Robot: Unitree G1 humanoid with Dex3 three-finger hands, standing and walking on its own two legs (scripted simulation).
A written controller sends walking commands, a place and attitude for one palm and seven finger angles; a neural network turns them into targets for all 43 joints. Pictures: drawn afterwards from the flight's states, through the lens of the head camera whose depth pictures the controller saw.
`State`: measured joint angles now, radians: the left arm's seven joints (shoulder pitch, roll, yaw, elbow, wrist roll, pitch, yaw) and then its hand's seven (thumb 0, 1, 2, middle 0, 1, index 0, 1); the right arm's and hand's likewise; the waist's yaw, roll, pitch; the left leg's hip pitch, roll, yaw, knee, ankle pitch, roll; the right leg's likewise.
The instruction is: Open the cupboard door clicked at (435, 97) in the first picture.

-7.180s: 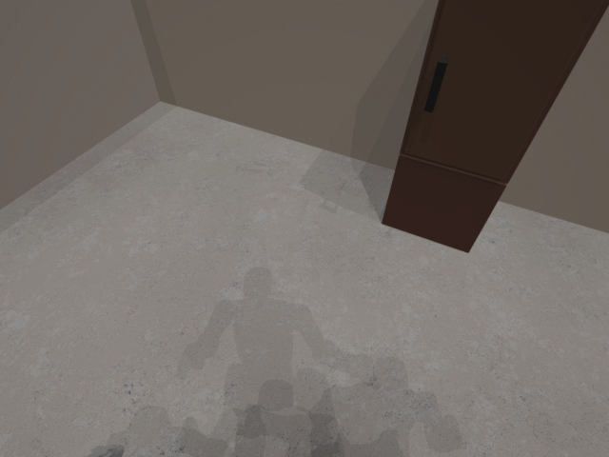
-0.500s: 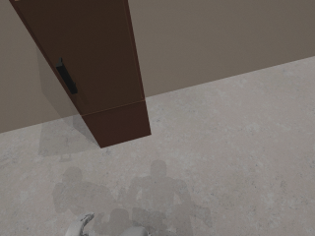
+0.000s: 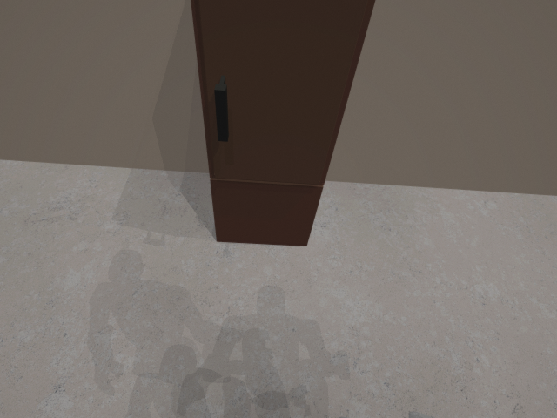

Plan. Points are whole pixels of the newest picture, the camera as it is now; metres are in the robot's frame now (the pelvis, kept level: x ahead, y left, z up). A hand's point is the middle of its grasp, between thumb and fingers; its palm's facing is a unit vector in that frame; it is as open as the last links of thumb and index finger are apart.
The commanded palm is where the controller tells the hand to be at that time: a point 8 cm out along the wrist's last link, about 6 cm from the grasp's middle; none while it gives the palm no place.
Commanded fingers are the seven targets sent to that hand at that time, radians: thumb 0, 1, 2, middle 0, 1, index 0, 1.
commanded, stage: take the last steps up to it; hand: left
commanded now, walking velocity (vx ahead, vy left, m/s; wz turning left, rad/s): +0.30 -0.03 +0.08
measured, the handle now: (223, 109) +0.81 +0.22 -0.06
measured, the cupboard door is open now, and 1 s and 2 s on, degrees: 0 0 0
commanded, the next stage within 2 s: come to a stop and stand still in 0.84 s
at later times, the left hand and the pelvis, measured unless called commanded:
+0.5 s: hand out of the picture +0.13 +0.13 -0.16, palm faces +0.11 -0.97 -0.22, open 7.2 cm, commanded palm none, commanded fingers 0.00 0.90 0.90 -0.20 -0.30 -0.20 -0.30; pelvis +0.09 -0.05 +0.00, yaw +3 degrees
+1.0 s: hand (184, 388) +0.18 +0.17 -0.19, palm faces +0.14 -0.98 -0.13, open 7.4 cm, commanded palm none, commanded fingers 0.00 0.90 0.90 -0.20 -0.30 -0.20 -0.30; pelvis +0.25 +0.02 -0.01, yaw +3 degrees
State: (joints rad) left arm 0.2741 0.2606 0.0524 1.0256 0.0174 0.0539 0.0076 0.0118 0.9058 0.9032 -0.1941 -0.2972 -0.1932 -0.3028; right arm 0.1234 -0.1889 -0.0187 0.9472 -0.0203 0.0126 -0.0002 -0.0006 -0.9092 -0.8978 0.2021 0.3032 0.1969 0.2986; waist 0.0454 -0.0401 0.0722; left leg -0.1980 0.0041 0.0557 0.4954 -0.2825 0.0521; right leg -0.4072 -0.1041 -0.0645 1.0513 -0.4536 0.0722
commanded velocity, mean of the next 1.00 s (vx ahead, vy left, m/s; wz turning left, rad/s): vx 0.21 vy -0.03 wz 0.03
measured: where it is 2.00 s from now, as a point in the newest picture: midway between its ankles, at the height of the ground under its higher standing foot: outside the picture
